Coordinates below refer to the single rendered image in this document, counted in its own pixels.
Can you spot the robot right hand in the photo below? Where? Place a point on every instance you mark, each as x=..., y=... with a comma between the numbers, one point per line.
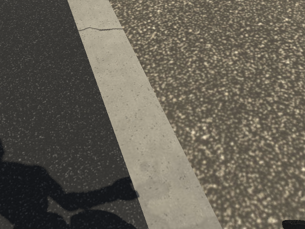
x=293, y=224

